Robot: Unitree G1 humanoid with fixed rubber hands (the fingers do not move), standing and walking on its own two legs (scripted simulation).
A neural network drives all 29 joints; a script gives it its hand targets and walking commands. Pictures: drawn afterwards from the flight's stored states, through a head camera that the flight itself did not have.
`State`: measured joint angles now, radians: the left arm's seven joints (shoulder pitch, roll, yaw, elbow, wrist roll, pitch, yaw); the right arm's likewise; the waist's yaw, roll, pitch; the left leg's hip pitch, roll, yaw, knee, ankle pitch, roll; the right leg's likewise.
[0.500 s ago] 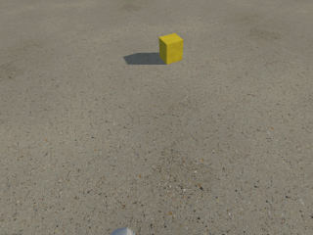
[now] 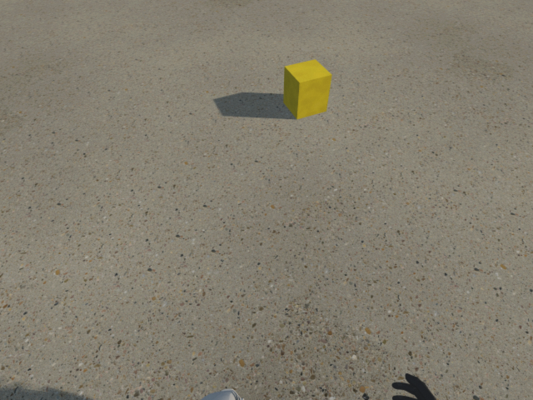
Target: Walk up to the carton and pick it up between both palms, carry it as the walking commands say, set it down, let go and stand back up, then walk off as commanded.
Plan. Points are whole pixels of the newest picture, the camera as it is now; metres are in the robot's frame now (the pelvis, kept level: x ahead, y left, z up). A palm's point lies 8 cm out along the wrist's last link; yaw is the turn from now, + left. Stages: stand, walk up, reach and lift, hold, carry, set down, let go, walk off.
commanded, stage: walk up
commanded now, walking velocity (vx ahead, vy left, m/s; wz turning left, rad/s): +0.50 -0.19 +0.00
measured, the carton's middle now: (306, 89) +1.87 -0.01 -0.63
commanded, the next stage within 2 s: none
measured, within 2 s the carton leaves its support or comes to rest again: neither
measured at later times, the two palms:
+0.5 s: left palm (217, 281) +0.34 +0.15 -0.11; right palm (492, 365) +0.25 -0.34 -0.13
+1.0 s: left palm (210, 216) +0.50 +0.21 -0.13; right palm (426, 198) +0.58 -0.28 -0.09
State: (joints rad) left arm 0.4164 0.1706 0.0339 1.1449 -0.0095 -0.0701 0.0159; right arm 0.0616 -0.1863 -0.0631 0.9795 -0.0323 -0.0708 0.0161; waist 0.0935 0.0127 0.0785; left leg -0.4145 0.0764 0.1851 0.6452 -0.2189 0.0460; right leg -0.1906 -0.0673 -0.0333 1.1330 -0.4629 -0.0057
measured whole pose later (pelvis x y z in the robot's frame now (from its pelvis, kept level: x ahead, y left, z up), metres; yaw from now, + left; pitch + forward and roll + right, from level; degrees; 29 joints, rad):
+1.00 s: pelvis +0.50 -0.04 +0.02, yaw +2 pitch -2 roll -2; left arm 0.28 0.24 0.05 1.05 0.02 -0.04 -0.03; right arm 0.22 -0.17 -0.05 0.99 -0.03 -0.06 0.01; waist 0.02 -0.03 0.02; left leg -0.25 0.12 0.16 0.52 -0.23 0.01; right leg -0.39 -0.08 -0.06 1.14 -0.31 0.01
